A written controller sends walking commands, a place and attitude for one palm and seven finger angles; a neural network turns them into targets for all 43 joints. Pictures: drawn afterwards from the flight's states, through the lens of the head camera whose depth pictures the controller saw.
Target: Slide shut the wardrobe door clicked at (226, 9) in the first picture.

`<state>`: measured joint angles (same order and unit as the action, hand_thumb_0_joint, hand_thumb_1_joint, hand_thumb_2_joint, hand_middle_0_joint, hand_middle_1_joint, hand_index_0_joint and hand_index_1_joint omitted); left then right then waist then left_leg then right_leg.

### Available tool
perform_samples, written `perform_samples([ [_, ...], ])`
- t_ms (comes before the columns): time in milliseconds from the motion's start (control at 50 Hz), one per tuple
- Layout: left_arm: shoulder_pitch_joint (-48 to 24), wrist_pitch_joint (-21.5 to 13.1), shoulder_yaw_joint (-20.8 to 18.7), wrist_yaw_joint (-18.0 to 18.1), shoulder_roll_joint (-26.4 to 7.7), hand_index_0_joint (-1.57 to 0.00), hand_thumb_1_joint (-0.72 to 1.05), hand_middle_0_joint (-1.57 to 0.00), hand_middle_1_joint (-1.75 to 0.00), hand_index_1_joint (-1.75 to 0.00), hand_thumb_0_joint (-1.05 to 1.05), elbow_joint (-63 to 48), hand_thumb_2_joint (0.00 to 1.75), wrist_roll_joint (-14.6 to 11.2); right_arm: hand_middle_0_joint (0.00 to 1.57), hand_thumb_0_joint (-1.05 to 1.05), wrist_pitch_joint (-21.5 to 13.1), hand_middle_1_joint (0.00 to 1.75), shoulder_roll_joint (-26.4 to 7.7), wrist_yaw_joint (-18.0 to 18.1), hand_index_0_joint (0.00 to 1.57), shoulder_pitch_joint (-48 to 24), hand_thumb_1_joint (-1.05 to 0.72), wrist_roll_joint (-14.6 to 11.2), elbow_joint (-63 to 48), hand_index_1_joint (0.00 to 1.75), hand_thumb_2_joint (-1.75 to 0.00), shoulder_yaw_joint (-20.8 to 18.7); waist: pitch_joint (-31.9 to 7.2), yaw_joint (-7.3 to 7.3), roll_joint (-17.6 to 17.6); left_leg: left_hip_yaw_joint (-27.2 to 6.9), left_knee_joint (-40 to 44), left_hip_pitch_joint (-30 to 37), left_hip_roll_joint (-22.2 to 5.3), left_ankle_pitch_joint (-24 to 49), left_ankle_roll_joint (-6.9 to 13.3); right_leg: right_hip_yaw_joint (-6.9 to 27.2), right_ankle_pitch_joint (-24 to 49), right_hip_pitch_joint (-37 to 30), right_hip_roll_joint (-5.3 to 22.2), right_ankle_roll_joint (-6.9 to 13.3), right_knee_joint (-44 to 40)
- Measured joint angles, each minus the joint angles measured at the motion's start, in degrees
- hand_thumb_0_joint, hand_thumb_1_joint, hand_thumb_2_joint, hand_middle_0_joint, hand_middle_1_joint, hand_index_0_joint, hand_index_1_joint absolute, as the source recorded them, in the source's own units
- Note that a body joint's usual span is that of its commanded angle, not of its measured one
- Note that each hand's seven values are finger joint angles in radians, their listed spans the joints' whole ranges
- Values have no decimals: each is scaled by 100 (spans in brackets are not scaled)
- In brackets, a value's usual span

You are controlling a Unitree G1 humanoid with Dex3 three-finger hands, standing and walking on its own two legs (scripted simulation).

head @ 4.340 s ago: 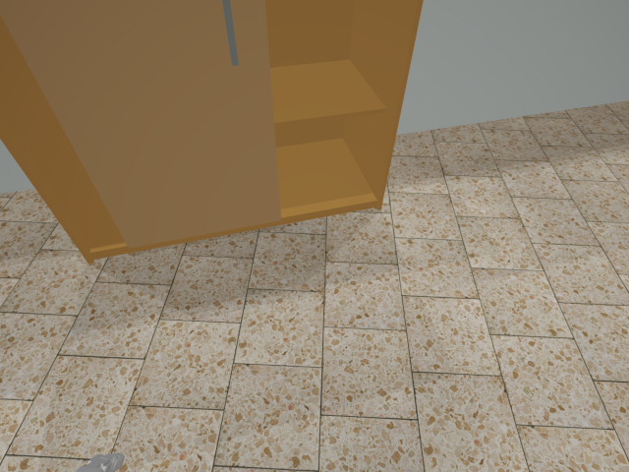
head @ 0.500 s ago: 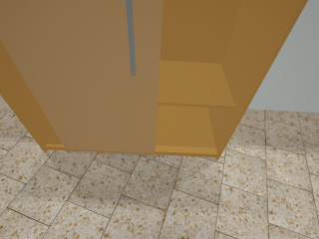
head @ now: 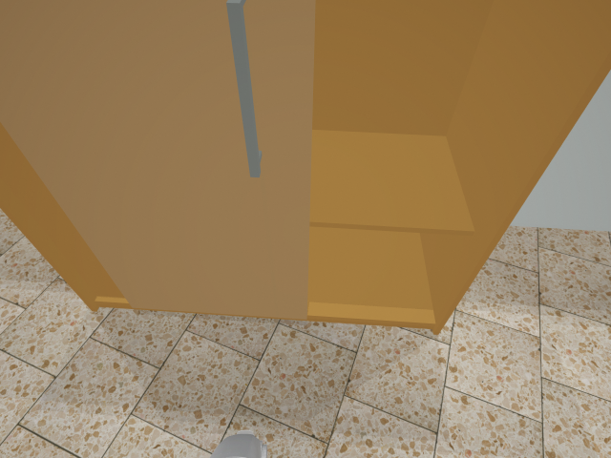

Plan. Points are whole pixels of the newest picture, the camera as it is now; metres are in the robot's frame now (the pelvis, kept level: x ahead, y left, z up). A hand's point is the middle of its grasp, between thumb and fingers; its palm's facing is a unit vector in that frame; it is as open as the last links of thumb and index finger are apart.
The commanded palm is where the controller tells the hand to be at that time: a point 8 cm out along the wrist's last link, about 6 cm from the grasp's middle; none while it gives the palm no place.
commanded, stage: take the last steps up to it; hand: left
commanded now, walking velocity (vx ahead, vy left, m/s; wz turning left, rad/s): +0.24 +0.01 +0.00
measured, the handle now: (249, 97) +0.64 +0.15 +0.14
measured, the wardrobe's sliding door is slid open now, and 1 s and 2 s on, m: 0.46 0.46 0.46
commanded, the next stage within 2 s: come to a stop and stand still in 0.26 s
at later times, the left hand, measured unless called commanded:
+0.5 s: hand (179, 397) +0.24 +0.23 -0.17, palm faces +0.00 -0.98 -0.21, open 7.3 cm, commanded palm none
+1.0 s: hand (145, 416) +0.21 +0.28 -0.19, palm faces +0.01 -0.97 -0.25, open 7.3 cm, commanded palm none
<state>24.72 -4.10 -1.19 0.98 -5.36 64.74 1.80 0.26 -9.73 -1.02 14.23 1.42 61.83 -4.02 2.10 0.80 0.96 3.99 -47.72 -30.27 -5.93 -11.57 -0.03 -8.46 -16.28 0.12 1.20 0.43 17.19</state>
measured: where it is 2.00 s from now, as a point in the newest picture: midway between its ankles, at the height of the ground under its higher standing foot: outside the picture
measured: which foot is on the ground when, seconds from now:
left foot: up 0.00-0.10, down 0.12-0.62, up 0.64-0.88, down 0.90-1.00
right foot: down 0.00-0.12, up 0.14-0.52, down 0.54-1.00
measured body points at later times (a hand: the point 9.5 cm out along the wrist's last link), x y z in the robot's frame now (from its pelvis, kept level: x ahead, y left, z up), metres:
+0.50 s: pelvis +0.16 +0.05 +0.00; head +0.17 +0.05 +0.45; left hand +0.24 +0.28 -0.16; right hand +0.15 -0.17 -0.16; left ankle +0.13 +0.13 -0.74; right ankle +0.21 -0.08 -0.72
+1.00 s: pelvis +0.15 +0.09 -0.02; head +0.16 +0.09 +0.43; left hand +0.21 +0.33 -0.17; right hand +0.22 -0.17 -0.16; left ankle +0.14 +0.18 -0.74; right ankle +0.21 -0.07 -0.74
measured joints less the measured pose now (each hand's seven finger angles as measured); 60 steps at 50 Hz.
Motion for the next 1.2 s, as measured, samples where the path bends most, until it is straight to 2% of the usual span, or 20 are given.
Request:
perform_samples([
  [100,166,76,-48,13,-56,-21,91,-20,-30,-30,1,124,89,5,20,1,-143,30,-2,-21,20,-376,-93,-10,-179,29,-90,61,102,145,-133,207,1172,594,181,-60,157,24,-571,-125,159,-255,478],
  [120,218,101,-61,10,-63,-21,91,-20,-30,-30,1,138,89,-9,20,1,-227,30,-16,-9,20,-419,-92,9,-250,29,-90,83,105,148,-132,217,1442,803,204,10,215,61,-808,5,195,-252,904],
  [160,89,215,-91,-5,-161,-21,91,-20,-30,-30,1,189,89,-47,20,0,-359,30,66,67,20,-543,-92,22,-331,29,-90,108,210,117,-301,333,1142,804,316,-187,304,320,-1224,615,310,-68,2490],
  [200,-81,291,-121,-12,-265,-21,91,-20,-30,-30,1,172,89,-57,20,0,-388,30,147,132,20,-551,-92,-1,-376,29,-90,152,215,117,-381,463,1193,998,371,-328,351,524,-1197,1335,268,75,3994],
  [260,-397,303,-184,-43,-410,-20,91,-20,-30,-30,1,40,89,-27,20,-1,-440,30,236,251,20,-431,-93,-49,-361,29,-90,140,146,75,-425,584,1760,1438,498,-205,363,504,-648,2133,320,87,4778],
  [360,-890,303,-228,-38,-531,-20,91,-19,-30,-30,1,-319,90,-4,21,-1,-451,30,144,287,20,-118,-95,-48,-227,30,-90,171,-29,9,-390,638,2548,2008,680,-52,427,470,-146,2725,405,-31,4125],
  [440,-1255,341,-187,-8,-544,-20,91,-19,-30,-30,1,-478,90,-23,20,-1,-377,30,182,285,20,145,-93,-27,-49,30,-90,243,-59,-81,-346,583,2725,2290,751,-141,389,507,64,2659,416,-88,3188],
  [560,-1519,367,-57,79,-449,-20,91,-19,-30,-30,0,-553,90,-48,20,0,-163,30,333,307,20,310,-91,-47,229,30,-90,280,49,-173,-263,561,2167,2385,701,-699,210,496,540,1828,285,-57,1527],
  [620,-1563,345,0,104,-328,-20,91,-19,-30,-30,0,-542,90,-52,20,0,-31,30,309,293,20,212,-91,-107,211,30,-90,200,149,-274,-22,422,1625,2128,514,-873,44,414,245,1838,129,56,1563],
  [640,-1587,345,10,110,-302,-20,91,-19,-30,-30,0,-548,90,-53,20,0,15,30,302,291,20,178,-91,-121,179,30,-90,173,185,-302,14,310,1292,1968,501,-1165,-19,377,224,1860,115,85,1577],
  [700,-1703,381,-46,170,-269,-21,92,-20,-30,-30,0,-611,89,-40,20,0,140,30,263,309,20,39,-91,-146,94,29,-90,103,318,-247,24,-63,34,1426,564,-1883,-118,317,295,1872,127,138,1500],
  [760,-1761,453,-95,184,-284,-21,92,-20,-30,-30,0,-682,89,-6,20,0,222,30,164,308,20,-131,-91,-144,-19,29,-90,46,402,-151,2,-267,-533,1110,588,-1998,-189,316,424,1879,163,94,1369],
  [800,-1748,497,-130,184,-325,-21,92,-20,-30,-30,0,-705,89,15,20,0,230,30,100,294,20,-228,-91,-138,-118,29,-90,25,404,-112,-41,-305,-360,1088,554,-1895,-212,335,505,1906,194,43,1304],
  [860,-1642,540,-147,214,-433,-21,91,-20,-30,-30,0,-717,89,12,20,0,163,30,21,264,20,-282,-91,-139,-307,29,-90,32,328,-95,-148,-231,662,1378,490,-1388,-235,393,548,2011,256,-66,1383],
  [900,-1512,572,-84,266,-480,-21,91,-20,-30,-30,1,-762,89,-56,20,0,98,30,-99,259,20,-224,-91,-120,-569,29,-90,32,256,-186,-91,-159,1298,1591,442,-806,-137,360,443,2106,307,-170,1668],
  [940,-1379,653,-75,243,-533,-21,91,-20,-30,-30,1,-821,89,-69,20,0,105,30,-154,266,20,-178,-91,-49,-761,29,-90,43,199,-128,-121,-73,1057,1576,528,-891,81,463,269,2105,370,-126,1852],
  [1000,-1107,722,-67,162,-629,-21,91,-20,-30,-30,1,-926,89,-36,20,0,149,30,-164,220,20,-164,-91,-5,-977,29,-90,97,56,-52,-128,47,1005,1617,600,-1009,239,719,-44,2139,315,11,2004],
  [1060,-856,686,-58,109,-707,-20,91,-20,-30,-30,1,-979,89,-12,20,0,151,30,-128,172,20,-219,-91,-6,-1082,29,-90,161,0,-3,-134,107,1031,1653,686,-977,292,948,198,2097,253,13,1948],
  [1160,-470,621,3,80,-693,-20,91,-19,-30,-30,1,-924,90,8,20,0,126,30,-62,115,20,-238,-91,-39,-1067,29,-90,243,-94,89,-49,136,1223,1770,746,-886,335,1079,399,1951,248,-192,1683],
  [1200,-351,609,28,76,-661,-20,91,-19,-30,-30,1,-880,90,8,20,0,101,30,-34,104,20,-206,-90,-46,-1032,30,-90,266,-126,85,-38,136,1348,1807,767,-824,349,1147,453,1912,219,-201,1564],
])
